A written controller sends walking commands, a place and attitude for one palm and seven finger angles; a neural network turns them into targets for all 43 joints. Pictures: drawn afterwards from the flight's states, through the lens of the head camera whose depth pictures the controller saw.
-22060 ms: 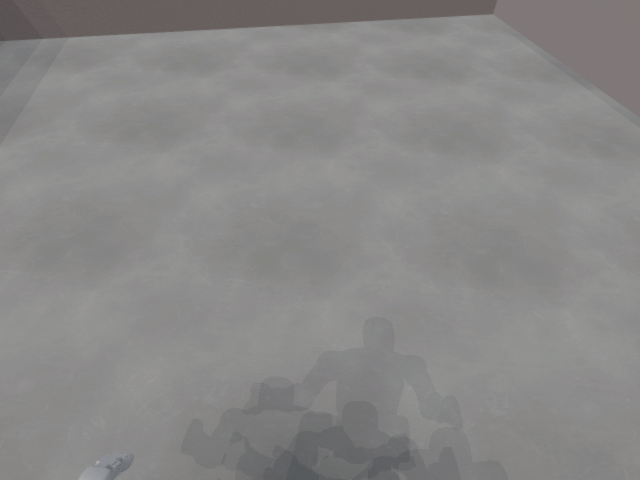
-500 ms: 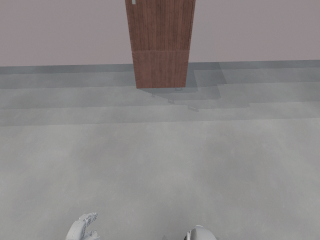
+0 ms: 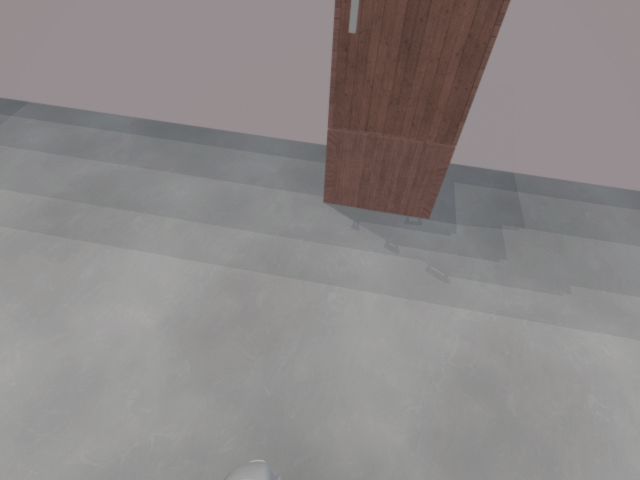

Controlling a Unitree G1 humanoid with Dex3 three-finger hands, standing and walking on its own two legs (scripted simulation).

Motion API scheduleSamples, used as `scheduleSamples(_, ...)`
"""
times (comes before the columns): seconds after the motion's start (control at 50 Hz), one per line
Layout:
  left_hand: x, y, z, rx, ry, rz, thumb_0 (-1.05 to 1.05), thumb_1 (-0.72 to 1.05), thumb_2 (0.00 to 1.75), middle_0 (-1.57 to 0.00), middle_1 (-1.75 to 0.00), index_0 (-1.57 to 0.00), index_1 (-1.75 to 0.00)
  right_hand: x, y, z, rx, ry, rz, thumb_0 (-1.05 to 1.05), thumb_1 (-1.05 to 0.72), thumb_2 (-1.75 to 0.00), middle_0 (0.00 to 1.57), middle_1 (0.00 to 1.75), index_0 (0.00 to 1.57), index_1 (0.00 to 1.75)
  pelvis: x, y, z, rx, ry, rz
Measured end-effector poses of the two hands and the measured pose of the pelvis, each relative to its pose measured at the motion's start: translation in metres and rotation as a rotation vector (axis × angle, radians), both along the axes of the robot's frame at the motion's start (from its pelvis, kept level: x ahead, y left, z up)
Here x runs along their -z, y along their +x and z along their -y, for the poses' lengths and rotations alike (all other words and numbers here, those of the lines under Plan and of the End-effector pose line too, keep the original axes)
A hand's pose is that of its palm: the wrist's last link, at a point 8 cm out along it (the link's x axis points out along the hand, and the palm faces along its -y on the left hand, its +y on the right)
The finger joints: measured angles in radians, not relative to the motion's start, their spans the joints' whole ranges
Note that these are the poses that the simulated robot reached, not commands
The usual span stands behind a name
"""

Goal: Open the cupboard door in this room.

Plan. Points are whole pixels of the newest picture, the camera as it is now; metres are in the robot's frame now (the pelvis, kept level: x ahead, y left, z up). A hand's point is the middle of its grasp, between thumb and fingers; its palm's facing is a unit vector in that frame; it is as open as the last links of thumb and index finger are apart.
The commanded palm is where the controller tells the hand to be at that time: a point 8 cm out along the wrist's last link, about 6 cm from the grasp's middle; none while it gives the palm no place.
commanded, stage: turn or walk to find it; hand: left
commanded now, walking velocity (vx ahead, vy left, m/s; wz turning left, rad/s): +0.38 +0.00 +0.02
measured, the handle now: (355, 1) +1.26 +0.05 +0.08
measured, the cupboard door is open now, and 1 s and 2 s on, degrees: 0 0 0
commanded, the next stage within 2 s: stand and wait in 0.06 s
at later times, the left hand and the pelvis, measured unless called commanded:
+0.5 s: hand (234, 389) +0.26 +0.17 -0.16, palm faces -0.02 -0.97 -0.25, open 7.3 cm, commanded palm none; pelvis +0.17 -0.02 -0.01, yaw -1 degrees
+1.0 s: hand (227, 448) +0.18 +0.16 -0.17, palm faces +0.04 -0.98 -0.17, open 7.3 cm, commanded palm none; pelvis +0.20 -0.01 +0.01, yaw -1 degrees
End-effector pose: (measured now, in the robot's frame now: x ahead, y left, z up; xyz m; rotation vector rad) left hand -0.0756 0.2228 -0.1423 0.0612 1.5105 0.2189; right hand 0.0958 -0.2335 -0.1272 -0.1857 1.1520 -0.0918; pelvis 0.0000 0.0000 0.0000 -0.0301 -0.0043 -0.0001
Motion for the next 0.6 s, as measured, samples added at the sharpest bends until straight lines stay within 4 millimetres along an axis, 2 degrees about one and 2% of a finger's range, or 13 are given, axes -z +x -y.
scheduleSamples(0.06, 0.013, 0.014, -0.005, -0.017, -0.037, -0.055, 0.00, 0.91, 0.90, -0.20, -0.30, -0.20, -0.30, 0.001, 0.049, -0.017, -0.029, -0.016, 0.062, 0.00, -0.91, -0.90, 0.20, 0.29, 0.20, 0.30, 0.010, 0.029, -0.014, 0.004, 0.014, 0.003)
scheduleSamples(0.12, 0.011, 0.051, -0.012, 0.016, -0.050, -0.056, 0.01, 0.91, 0.90, -0.20, -0.30, -0.20, -0.30, -0.003, 0.068, -0.029, -0.003, -0.011, 0.091, 0.00, -0.91, -0.90, 0.20, 0.30, 0.20, 0.30, 0.006, 0.052, -0.023, 0.026, 0.016, 0.013)
scheduleSamples(0.18, 0.005, 0.107, -0.021, 0.058, -0.037, 0.015, 0.01, 0.91, 0.90, -0.20, -0.30, -0.20, -0.30, -0.004, 0.066, -0.036, 0.046, -0.001, 0.052, 0.00, -0.91, -0.90, 0.20, 0.30, 0.20, 0.30, -0.003, 0.074, -0.027, 0.031, 0.018, 0.016)
scheduleSamples(0.3, -0.007, 0.228, -0.030, 0.117, 0.029, 0.210, 0.01, 0.92, 0.90, -0.19, -0.30, -0.20, -0.30, -0.003, 0.048, -0.017, 0.120, -0.032, -0.076, -0.03, -0.96, -0.90, 0.20, 0.30, 0.21, 0.30, -0.010, 0.111, -0.021, 0.026, 0.038, 0.011)
scheduleSamples(0.4, -0.016, 0.300, -0.019, 0.163, 0.072, 0.314, 0.01, 0.92, 0.90, -0.19, -0.30, -0.20, -0.30, 0.015, 0.030, -0.010, 0.151, 0.011, -0.219, -0.01, -0.94, -0.90, 0.20, 0.30, 0.20, 0.30, -0.004, 0.142, -0.003, 0.021, 0.056, 0.021)
scheduleSamples(0.44, -0.015, 0.320, -0.009, 0.182, 0.088, 0.338, 0.00, 0.92, 0.90, -0.19, -0.30, -0.20, -0.30, 0.027, 0.028, -0.006, 0.165, 0.038, -0.260, -0.01, -0.93, -0.90, 0.20, 0.30, 0.20, 0.30, 0.003, 0.155, 0.007, 0.024, 0.069, 0.028)
scheduleSamples(0.48, -0.015, 0.330, 0.002, 0.197, 0.095, 0.341, 0.00, 0.92, 0.90, -0.19, -0.30, -0.20, -0.30, 0.037, 0.030, -0.002, 0.178, 0.062, -0.290, 0.00, -0.92, -0.90, 0.20, 0.30, 0.20, 0.30, 0.007, 0.164, 0.014, 0.027, 0.052, 0.030)
scheduleSamples(0.56, -0.017, 0.330, 0.022, 0.197, 0.070, 0.312, 0.00, 0.91, 0.90, -0.19, -0.30, -0.20, -0.30, 0.036, 0.044, 0.000, 0.179, 0.082, -0.304, 0.00, -0.92, -0.90, 0.20, 0.30, 0.20, 0.30, 0.002, 0.173, 0.022, 0.009, 0.045, 0.032)
scheduleSamples(0.6, -0.019, 0.328, 0.024, 0.165, 0.074, 0.304, -0.01, 0.93, 0.90, -0.20, -0.30, -0.21, -0.30, 0.032, 0.053, 0.001, 0.166, 0.084, -0.296, 0.00, -0.92, -0.90, 0.20, 0.30, 0.20, 0.30, -0.002, 0.174, 0.024, 0.004, 0.044, 0.030)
